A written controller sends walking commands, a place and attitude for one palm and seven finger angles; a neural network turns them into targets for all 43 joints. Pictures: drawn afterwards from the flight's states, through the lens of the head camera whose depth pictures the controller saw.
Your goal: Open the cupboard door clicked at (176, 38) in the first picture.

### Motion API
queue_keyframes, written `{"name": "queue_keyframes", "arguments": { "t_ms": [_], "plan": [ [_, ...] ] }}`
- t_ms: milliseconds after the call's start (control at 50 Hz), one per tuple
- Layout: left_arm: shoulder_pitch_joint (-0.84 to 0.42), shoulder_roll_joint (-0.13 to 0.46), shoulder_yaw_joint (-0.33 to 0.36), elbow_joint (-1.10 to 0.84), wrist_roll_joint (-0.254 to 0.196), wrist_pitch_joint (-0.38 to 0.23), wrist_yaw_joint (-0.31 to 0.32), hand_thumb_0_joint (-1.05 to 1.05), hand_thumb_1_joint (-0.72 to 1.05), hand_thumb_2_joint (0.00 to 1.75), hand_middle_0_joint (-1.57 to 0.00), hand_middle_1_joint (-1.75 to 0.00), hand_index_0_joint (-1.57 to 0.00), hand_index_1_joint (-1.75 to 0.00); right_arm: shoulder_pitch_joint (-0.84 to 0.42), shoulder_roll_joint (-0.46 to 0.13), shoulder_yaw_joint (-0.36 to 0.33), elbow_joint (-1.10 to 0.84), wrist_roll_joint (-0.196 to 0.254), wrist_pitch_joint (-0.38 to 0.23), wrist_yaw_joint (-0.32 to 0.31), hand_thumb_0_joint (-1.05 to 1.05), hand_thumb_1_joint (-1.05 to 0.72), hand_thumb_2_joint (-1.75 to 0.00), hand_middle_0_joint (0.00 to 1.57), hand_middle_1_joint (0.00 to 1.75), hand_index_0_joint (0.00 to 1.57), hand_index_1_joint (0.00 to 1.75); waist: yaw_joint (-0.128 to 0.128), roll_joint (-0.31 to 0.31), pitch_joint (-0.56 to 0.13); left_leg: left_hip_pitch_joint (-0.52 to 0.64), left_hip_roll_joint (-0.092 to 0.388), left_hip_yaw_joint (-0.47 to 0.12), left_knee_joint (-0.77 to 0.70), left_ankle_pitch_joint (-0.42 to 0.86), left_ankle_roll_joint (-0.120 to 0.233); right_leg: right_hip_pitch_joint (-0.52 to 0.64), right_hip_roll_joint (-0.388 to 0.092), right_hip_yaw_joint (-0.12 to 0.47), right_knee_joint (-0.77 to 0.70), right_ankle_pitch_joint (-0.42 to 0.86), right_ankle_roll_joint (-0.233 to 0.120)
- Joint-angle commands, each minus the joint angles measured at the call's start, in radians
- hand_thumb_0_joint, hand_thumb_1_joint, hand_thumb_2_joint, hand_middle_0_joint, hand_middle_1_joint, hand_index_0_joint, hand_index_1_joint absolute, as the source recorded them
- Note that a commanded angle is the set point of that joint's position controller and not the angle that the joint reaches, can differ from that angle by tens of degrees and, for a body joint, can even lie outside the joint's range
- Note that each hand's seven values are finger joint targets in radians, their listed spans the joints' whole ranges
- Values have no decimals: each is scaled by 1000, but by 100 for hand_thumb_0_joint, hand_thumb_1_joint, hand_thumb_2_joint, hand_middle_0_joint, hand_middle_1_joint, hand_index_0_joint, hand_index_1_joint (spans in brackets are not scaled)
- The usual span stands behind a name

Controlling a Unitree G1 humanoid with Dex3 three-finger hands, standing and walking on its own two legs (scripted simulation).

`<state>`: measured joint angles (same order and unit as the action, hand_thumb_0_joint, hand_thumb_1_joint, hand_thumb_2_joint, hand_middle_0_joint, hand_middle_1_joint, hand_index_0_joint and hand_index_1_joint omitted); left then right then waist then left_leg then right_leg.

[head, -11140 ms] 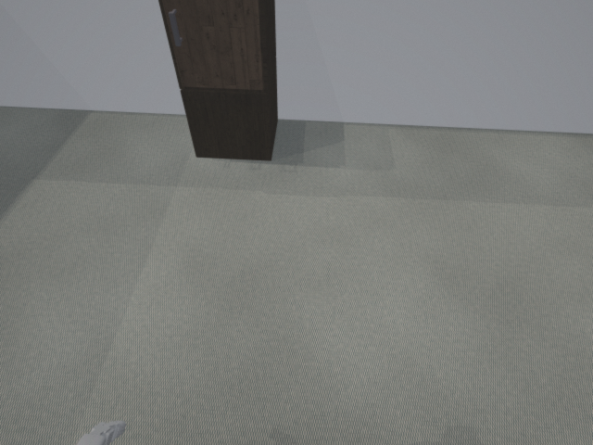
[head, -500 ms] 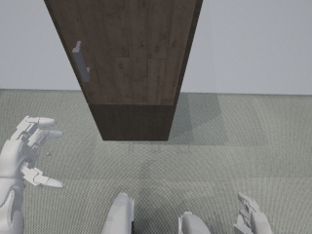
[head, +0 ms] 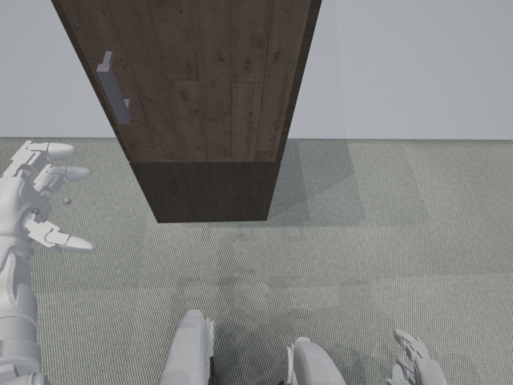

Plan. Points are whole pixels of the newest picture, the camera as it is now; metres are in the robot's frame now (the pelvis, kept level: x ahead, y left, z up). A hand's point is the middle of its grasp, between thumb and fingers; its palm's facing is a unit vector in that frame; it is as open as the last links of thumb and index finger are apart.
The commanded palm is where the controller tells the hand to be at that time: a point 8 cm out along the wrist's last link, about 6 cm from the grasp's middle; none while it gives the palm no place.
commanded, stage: move the hooked fingers beside the handle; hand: left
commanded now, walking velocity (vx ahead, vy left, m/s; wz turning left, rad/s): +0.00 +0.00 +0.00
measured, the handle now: (117, 89) +0.59 +0.29 +0.04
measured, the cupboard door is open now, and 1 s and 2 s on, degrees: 0 0 0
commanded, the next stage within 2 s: none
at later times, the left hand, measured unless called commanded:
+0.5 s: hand (67, 161) +0.42 +0.32 +0.04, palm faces +0.12 -0.99 +0.00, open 14.0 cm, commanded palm +0.41 +0.35 +0.04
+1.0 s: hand (72, 123) +0.50 +0.34 +0.05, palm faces +0.13 -0.99 -0.01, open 14.0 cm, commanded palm +0.50 +0.36 +0.04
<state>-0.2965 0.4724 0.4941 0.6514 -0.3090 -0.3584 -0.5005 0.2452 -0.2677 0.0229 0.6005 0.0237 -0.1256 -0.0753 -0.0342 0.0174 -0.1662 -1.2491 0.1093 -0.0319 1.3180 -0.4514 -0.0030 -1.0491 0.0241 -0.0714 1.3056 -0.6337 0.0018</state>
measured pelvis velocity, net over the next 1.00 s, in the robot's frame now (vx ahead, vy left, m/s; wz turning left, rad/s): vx -0.01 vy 0.01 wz -0.06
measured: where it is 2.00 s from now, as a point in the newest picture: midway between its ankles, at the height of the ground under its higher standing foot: outside the picture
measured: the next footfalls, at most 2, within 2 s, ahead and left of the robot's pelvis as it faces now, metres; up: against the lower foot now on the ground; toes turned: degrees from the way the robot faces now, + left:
none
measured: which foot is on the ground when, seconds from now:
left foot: down 0.00-1.00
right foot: down 0.00-1.00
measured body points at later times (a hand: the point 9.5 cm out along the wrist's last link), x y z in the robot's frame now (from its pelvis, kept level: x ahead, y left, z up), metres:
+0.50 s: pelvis -0.01 +0.01 -0.01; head +0.13 +0.05 +0.41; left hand +0.41 +0.37 +0.05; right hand +0.09 -0.27 -0.11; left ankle +0.08 +0.12 -0.61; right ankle +0.00 -0.13 -0.61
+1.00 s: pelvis -0.01 +0.01 -0.04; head +0.17 +0.05 +0.37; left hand +0.48 +0.39 +0.05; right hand +0.03 -0.28 -0.13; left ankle +0.08 +0.12 -0.61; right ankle +0.00 -0.13 -0.61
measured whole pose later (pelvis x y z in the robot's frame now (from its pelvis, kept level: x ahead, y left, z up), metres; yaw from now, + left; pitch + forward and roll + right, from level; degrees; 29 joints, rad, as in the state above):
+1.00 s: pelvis -0.01 +0.01 -0.04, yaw -3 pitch +30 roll -7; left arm -0.96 0.89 0.64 1.24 -0.09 -0.35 -0.51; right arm 0.29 -0.30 0.08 0.62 0.01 0.01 -0.05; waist -0.16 0.02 -0.13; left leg -1.53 0.14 -0.06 1.46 -0.46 0.01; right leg -1.32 0.05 -0.08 1.43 -0.64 0.01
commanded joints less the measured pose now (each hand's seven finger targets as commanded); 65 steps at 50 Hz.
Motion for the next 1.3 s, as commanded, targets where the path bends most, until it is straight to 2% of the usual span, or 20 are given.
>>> {"name": "queue_keyframes", "arguments": {
  "t_ms": [0,100,140,160,240,260,400,480,540,620,680,740,840,880,980,1040,1100,1200,1260,1280],
  "plan": [
    [-207,291,101,-163,-15,-68,21,0,-50,30,-30,-120,-30,-120,57,-179,-76,-109,-2,-21,-5,0,-90,-90,20,30,20,30,27,121,-401,498,-53,-13,-153,213,27,1,34,23,-194,275,-29],
    [-320,310,95,-99,9,-110,22,0,-50,30,-30,-120,-30,-120,83,-189,-80,-82,-3,-5,0,0,-90,-90,20,30,20,30,-8,105,-369,489,-46,-28,-149,175,27,-59,40,16,-188,230,-30],
    [-383,295,77,-86,9,-122,14,0,-50,30,-30,-120,-30,-120,93,-189,-81,-72,-4,-5,-2,0,-90,-90,20,30,20,30,-20,130,-377,505,-48,-32,-141,168,29,-87,40,18,-185,220,-32],
    [-414,336,100,-60,17,-126,12,0,-50,30,-30,-120,-30,-120,96,-196,-80,-62,-6,-3,-3,0,-90,-90,20,30,20,30,-16,140,-387,505,-45,-36,-143,161,25,-89,37,17,-181,212,-33],
    [-493,362,103,-11,29,-136,-5,0,-50,30,-30,-120,-30,-120,113,-201,-81,-51,-10,7,-7,0,-90,-90,20,30,20,30,-20,143,-422,529,-45,-46,-135,175,27,-108,39,13,-170,212,-36],
    [-493,390,123,3,37,-137,-5,0,-50,30,-30,-120,-30,-120,113,-204,-81,-48,-10,11,-6,0,-90,-90,20,30,20,30,-7,168,-444,544,-42,-47,-136,185,23,-114,37,14,-167,214,-37],
    [-642,472,149,159,76,-130,3,0,-50,30,-30,-120,-30,-120,129,-213,-69,-36,-14,38,-5,0,-90,-90,20,30,20,30,-33,156,-405,475,-37,-49,-111,127,28,-159,41,16,-154,177,-33],
    [-704,492,135,192,101,-134,0,0,-50,30,-30,-120,-30,-120,141,-221,-68,-35,-17,51,0,0,-90,-90,20,30,20,30,-38,189,-456,520,-31,-65,-102,146,24,-205,42,9,-136,181,-36],
    [-772,493,114,234,107,-130,-2,0,-50,30,-30,-120,-30,-120,148,-223,-61,-30,-18,60,1,0,-90,-90,20,30,20,30,-60,187,-435,499,-31,-75,-94,124,29,-228,45,7,-131,170,-37],
    [-806,550,138,268,121,-110,-7,0,-50,30,-30,-120,-30,-120,163,-232,-59,-29,-16,78,1,0,-90,-90,20,30,20,30,-63,188,-487,490,-28,-71,-66,168,32,-225,43,10,-122,192,-33],
    [-839,610,171,303,131,-102,-3,0,-50,30,-30,-120,-30,-120,172,-236,-53,-28,-15,89,0,0,-90,-90,20,30,20,30,-70,167,-481,450,-24,-67,-50,164,38,-221,47,15,-119,189,-29],
    [-912,704,217,309,149,-103,7,0,-50,30,-30,-120,-30,-120,175,-236,-43,-24,-17,96,-1,0,-90,-90,20,30,20,30,-72,199,-488,414,-23,-61,-23,181,42,-215,53,21,-102,200,-31],
    [-953,719,195,336,176,-92,6,0,-50,30,-30,-120,-30,-120,186,-239,-35,-27,-20,111,5,0,-90,-90,20,30,20,30,-92,251,-504,441,-16,-71,-6,201,39,-270,57,16,-91,205,-31],
    [-1000,723,171,358,187,-76,1,0,-50,30,-30,-120,-30,-120,190,-243,-29,-23,-19,119,4,0,-90,-90,20,30,20,30,-113,252,-493,430,-12,-77,2,188,40,-294,55,12,-88,196,-27],
    [-1067,750,145,407,210,-27,-18,0,-50,30,-30,-120,-30,-120,213,-251,-17,-25,-18,132,-6,0,-90,-90,20,30,20,30,-136,256,-493,411,-9,-88,21,175,44,-334,54,3,-75,188,-24],
    [-1103,808,177,390,220,-24,-12,0,-50,30,-30,-120,-30,-120,229,-254,-11,-29,-26,136,-8,0,-90,-90,20,30,20,30,-135,281,-545,429,-7,-99,40,210,46,-350,55,-1,-54,204,-28],
    [-1155,857,185,405,237,-8,-3,0,-50,30,-30,-120,-30,-120,233,-254,2,-30,-28,146,-9,0,-90,-90,20,30,20,30,-152,280,-531,388,-3,-93,63,209,50,-346,56,1,-50,205,-21],
    [-1159,929,209,393,276,12,12,0,-50,30,-30,-120,-30,-120,248,-254,15,-45,-36,165,-6,0,-90,-90,20,30,20,30,-139,343,-578,424,1,-106,72,254,44,-356,59,-13,-28,222,-26],
    [-1077,911,217,373,272,36,-1,0,-50,30,-30,-120,-30,-120,260,-255,9,-60,-34,180,4,0,-90,-90,20,30,20,30,-119,357,-611,491,6,-116,60,327,37,-357,63,-26,-27,258,-28],
    [-1082,898,206,372,268,49,-8,0,-50,30,-30,-120,-30,-120,260,-253,9,-60,-33,184,7,0,-90,-90,20,30,20,30,-125,352,-599,486,7,-118,54,316,35,-361,64,-29,-30,252,-26]
  ]
}}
